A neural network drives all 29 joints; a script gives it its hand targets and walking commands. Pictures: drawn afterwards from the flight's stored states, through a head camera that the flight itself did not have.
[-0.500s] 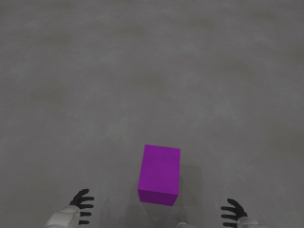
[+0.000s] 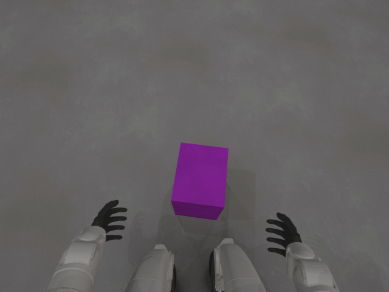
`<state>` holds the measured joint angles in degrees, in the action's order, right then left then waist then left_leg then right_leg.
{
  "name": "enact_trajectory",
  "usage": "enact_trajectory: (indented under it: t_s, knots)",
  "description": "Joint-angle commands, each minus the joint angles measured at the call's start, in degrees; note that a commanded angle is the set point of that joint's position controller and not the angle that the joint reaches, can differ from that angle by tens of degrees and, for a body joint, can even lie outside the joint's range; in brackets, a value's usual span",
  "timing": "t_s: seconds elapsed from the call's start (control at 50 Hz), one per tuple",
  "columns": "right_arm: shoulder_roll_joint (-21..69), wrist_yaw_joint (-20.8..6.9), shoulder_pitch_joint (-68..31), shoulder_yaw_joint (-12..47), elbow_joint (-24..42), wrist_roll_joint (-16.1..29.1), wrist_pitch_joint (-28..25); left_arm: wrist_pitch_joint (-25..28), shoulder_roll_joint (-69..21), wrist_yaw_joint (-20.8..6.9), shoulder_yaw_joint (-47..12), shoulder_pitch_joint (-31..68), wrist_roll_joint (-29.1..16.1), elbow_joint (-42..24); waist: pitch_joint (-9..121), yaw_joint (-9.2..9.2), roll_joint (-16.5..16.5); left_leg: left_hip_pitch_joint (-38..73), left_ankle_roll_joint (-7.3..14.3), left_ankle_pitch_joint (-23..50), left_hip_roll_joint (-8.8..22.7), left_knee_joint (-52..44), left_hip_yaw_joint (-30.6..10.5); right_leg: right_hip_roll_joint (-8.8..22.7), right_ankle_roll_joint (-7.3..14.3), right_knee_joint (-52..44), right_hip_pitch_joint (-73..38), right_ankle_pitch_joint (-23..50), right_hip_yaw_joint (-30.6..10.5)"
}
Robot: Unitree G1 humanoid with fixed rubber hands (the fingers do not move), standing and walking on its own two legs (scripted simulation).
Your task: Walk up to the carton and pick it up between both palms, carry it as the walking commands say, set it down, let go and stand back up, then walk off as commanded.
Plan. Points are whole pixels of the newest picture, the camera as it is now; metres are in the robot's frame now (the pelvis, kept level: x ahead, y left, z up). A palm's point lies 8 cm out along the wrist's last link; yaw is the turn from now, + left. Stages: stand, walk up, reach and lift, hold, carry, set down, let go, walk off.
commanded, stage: reach and lift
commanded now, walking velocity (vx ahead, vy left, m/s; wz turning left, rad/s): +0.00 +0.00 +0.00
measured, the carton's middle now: (199, 184) +0.48 -0.03 -0.56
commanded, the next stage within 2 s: none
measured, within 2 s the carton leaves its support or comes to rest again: neither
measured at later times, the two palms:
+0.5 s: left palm (123, 173) +0.37 +0.19 -0.13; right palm (273, 188) +0.34 -0.20 -0.14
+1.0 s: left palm (137, 136) +0.50 +0.17 -0.16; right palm (263, 149) +0.46 -0.19 -0.16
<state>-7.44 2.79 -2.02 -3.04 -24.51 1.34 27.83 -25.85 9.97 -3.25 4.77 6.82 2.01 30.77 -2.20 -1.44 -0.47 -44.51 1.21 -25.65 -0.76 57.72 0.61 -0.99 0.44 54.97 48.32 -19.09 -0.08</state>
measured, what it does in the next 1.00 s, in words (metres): lowers itself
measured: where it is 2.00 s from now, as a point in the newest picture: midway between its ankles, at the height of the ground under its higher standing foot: outside the picture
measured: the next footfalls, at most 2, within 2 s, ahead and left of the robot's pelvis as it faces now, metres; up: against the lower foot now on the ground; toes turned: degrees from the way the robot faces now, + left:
none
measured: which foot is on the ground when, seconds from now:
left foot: down 0.00-1.00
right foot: down 0.00-1.00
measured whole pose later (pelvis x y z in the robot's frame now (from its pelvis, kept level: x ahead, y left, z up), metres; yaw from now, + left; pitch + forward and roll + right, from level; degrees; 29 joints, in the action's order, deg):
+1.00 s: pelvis -0.01 +0.00 -0.05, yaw +2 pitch +45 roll +0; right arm -7.1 4.5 -56.9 -21.2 -46.2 -2.1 5.7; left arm -6.2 14.2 0.5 15.5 63.1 2.6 53.1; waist 4.3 -3.9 -0.7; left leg -87.0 0.3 -21.1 -2.5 63.3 -1.2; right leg -0.3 0.4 60.0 89.6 -15.1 0.3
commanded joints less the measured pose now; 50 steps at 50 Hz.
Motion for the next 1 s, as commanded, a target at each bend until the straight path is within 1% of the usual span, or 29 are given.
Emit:
enact_trajectory:
  t_s: [0.0,0.08,0.18,0.24,0.3,0.38,0.5,0.64,0.74,0.84,0.92,0.98]
  knots:
    - [-2.1,0.4,-10.1,-1.0,3.8,0.2,0.5,-0.1,5.3,0.0,1.7,11.2,-0.8,-2.8,15.4,0.30,-0.4,-2.0,1.9,-2.9,1.3,-10.7,-2.2,0.0,-1.2,-4.4,-15.4,-3.5,-1.8]
    - [-1.9,1.5,-19.7,-2.6,1.2,-0.1,1.0,-0.4,6.2,0.1,2.4,21.0,-1.1,0.6,16.0,-0.09,0.0,-3.8,1.9,-7.2,1.7,-10.6,-2.5,0.2,-1.8,-3.2,-13.9,-6.7,-1.3]
    - [-1.9,3.2,-31.7,-5.1,-4.3,-0.8,0.1,0.2,7.2,0.8,3.7,32.2,-1.4,6.7,19.1,-0.45,0.3,-5.7,1.5,-7.0,1.3,-9.1,-2.2,0.3,-2.1,-1.7,-9.8,-6.4,-0.7]
    - [-2.1,4.3,-36.3,-6.8,-7.7,-1.5,-1.0,1.1,8.1,1.3,4.7,37.3,-1.7,9.9,23.0,-0.83,0.5,-7.0,1.1,-5.3,0.6,-7.8,-1.7,0.4,-2.0,-0.9,-7.6,-5.2,-0.2]
    - [-2.2,5.0,-40.1,-7.9,-9.8,-1.8,-2.9,2.7,8.7,1.8,5.4,41.7,-2.2,11.5,28.0,-1.26,0.4,-7.9,0.5,-2.7,-0.3,-6.2,-1.3,0.5,-1.8,-0.2,-5.7,-3.1,0.3]
    - [-2.3,5.6,-44.6,-8.6,-10.5,-1.3,-6.1,5.4,9.9,2.3,6.1,47.2,-2.3,12.4,35.3,-1.47,0.1,-9.3,-0.4,0.9,-1.4,-4.1,-0.6,0.3,-1.6,0.9,-4.4,0.5,0.3]
    - [-3.0,6.0,-50.0,-9.7,-10.7,-0.2,-11.3,10.2,11.6,2.6,7.2,52.6,-2.3,13.9,44.6,-1.31,-0.4,-12.1,-0.9,7.2,-2.8,-1.6,0.3,-0.3,-1.7,2.5,-4.5,8.0,-0.3]
    - [-3.4,5.3,-55.4,-11.6,-13.4,0.2,-17.7,16.5,12.4,2.2,8.5,58.3,-2.6,16.8,50.1,-1.67,-0.7,-16.9,-0.9,14.4,-3.6,0.0,0.1,-0.7,-2.1,4.0,-4.2,17.9,-1.0]
    - [-3.7,4.1,-59.6,-13.6,-15.9,-0.4,-20.8,19.5,12.0,2.6,9.3,62.9,-2.6,18.6,54.5,-2.36,-1.1,-20.2,-1.2,19.0,-3.7,0.8,-0.7,-0.9,-2.2,5.1,-3.0,24.4,-1.2]
    - [-4.9,3.1,-64.3,-16.2,-16.6,-1.8,-22.3,20.6,11.7,3.3,10.3,67.7,-1.6,18.5,60.0,-2.83,-2.2,-21.3,-1.8,22.5,-3.6,1.3,-1.2,-1.1,-2.2,5.7,-1.3,28.3,-0.8]
    - [-4.6,1.9,-64.0,-18.2,-16.6,-3.4,-23.0,20.7,10.1,3.8,11.0,67.7,0.2,17.3,64.4,-2.92,-2.9,-19.2,-2.5,26.8,-3.6,1.1,-1.5,-1.5,-2.0,5.6,-0.4,31.6,0.2]
    - [-4.4,1.1,-64.4,-19.6,-15.5,-4.4,-23.6,20.7,8.7,4.0,11.6,68.0,1.9,15.7,64.9,-2.83,-3.3,-19.0,-2.8,28.5,-3.5,1.0,-1.6,-1.7,-1.9,5.4,1.5,32.1,0.8]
